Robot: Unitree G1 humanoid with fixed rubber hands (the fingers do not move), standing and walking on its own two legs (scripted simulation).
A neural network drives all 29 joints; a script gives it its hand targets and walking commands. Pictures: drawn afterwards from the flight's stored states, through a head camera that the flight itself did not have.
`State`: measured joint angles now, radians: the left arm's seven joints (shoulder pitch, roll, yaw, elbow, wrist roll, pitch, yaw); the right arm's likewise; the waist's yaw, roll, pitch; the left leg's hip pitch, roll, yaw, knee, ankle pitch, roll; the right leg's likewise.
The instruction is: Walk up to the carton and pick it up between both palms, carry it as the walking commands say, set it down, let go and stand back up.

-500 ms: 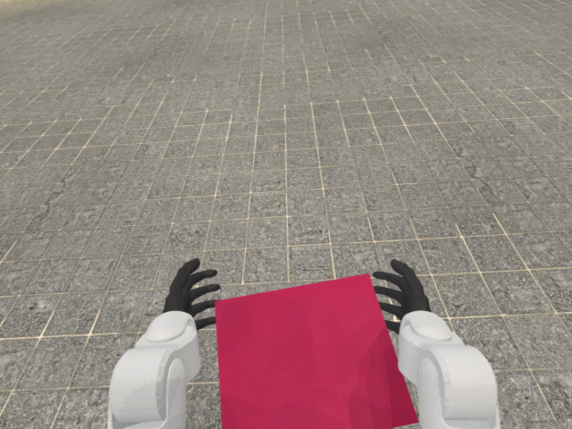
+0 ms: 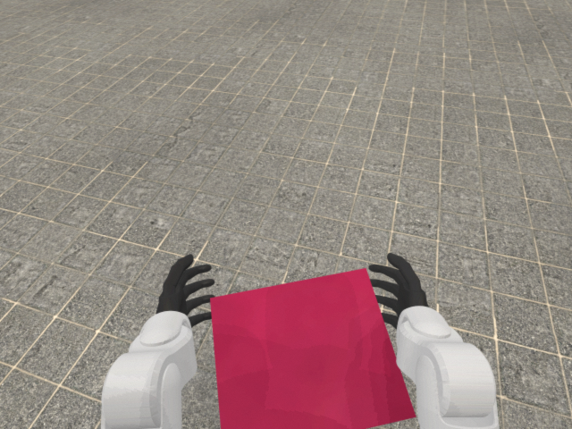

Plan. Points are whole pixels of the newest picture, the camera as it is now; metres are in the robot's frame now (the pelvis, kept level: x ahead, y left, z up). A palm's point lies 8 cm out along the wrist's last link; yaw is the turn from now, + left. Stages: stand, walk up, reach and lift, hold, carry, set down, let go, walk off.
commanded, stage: carry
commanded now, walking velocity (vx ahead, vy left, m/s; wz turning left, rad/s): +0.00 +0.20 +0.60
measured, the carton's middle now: (301, 365) +0.24 -0.01 -0.02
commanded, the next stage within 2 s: none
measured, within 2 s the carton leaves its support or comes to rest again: neither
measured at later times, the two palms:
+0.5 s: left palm out of the picture +0.12 +0.36 +0.08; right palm (209, 351) +0.22 +0.10 +0.09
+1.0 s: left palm out of the picture +0.03 +0.44 +0.12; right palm out of the picture +0.13 +0.18 +0.12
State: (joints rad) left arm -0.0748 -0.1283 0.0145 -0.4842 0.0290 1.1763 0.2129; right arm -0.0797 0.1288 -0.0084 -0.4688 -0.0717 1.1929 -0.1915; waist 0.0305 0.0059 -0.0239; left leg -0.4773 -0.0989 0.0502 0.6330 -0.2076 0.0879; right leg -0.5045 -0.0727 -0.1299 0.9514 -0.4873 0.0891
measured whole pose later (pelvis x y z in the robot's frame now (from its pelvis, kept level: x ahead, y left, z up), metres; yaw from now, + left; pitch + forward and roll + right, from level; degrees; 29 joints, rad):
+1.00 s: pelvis -0.14 +0.22 +0.01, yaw +24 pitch +3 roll +0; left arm -0.08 -0.13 0.00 -0.41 0.05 1.20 0.21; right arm -0.07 0.13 -0.01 -0.44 -0.07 1.24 -0.22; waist -0.01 0.01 -0.16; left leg -0.38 -0.01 0.03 0.58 -0.23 0.01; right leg -0.30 -0.04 -0.14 0.58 -0.33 -0.02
